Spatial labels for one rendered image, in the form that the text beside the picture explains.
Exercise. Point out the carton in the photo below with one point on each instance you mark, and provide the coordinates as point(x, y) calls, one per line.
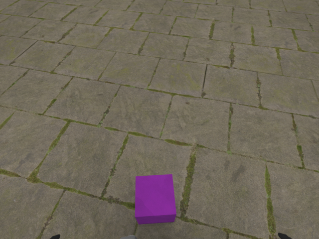
point(154, 199)

